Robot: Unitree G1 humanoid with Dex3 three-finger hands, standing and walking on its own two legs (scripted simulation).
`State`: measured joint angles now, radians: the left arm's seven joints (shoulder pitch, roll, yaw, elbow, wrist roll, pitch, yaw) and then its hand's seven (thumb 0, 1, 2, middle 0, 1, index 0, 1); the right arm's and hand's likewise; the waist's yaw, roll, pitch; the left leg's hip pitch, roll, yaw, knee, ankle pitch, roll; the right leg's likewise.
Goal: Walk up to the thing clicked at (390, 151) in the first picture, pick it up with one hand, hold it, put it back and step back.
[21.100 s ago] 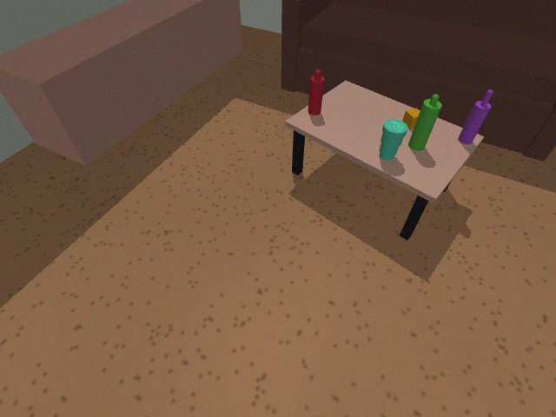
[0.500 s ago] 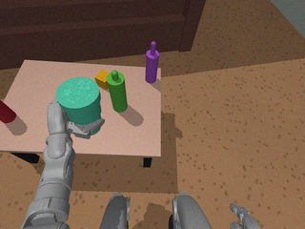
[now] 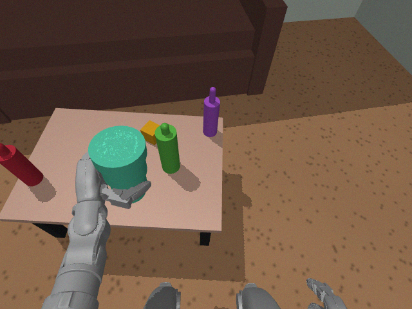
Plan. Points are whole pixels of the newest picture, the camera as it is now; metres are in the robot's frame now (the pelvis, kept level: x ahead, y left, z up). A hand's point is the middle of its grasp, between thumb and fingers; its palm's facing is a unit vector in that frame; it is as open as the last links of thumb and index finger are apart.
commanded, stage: lift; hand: left
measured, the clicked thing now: (125, 170) +0.36 +0.17 +0.04
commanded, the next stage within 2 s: hold in 0.36 s
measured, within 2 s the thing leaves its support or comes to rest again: neither
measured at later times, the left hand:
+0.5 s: hand (122, 171) +0.36 +0.17 +0.06, palm faces +0.17 -0.99 -0.03, open 10.6 cm
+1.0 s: hand (122, 168) +0.35 +0.16 +0.07, palm faces +0.17 -0.99 -0.03, open 10.6 cm
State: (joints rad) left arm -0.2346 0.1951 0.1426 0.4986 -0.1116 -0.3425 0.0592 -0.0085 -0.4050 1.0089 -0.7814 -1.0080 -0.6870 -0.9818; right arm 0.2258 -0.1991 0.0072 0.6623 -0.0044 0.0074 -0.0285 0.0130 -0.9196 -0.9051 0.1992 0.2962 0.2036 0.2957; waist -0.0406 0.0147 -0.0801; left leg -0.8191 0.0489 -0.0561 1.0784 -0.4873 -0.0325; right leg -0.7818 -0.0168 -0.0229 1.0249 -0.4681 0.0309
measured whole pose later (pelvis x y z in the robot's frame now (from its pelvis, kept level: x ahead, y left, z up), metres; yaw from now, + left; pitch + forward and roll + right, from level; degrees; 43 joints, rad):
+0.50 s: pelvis +0.01 +0.00 +0.02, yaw +0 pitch +9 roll -2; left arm -0.16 0.18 0.14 0.45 -0.12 -0.33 0.05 -0.01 -0.41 1.01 -0.78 -1.01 -0.69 -0.98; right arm 0.23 -0.21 0.00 0.67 -0.01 0.01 -0.04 0.01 -0.92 -0.90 0.20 0.30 0.20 0.30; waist -0.04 0.01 -0.05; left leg -0.65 0.05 -0.04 0.94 -0.45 -0.04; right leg -0.62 -0.02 -0.02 0.90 -0.43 0.03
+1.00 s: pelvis +0.02 -0.01 +0.03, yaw +0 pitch +7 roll -1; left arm -0.13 0.17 0.13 0.42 -0.12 -0.32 0.05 -0.01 -0.41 1.01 -0.78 -1.01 -0.69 -0.98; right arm 0.22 -0.21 -0.01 0.67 0.00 0.00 -0.03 0.01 -0.92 -0.91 0.20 0.30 0.20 0.30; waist -0.03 0.01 -0.03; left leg -0.57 0.05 -0.04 0.87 -0.43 -0.04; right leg -0.54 -0.02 -0.01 0.84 -0.41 0.03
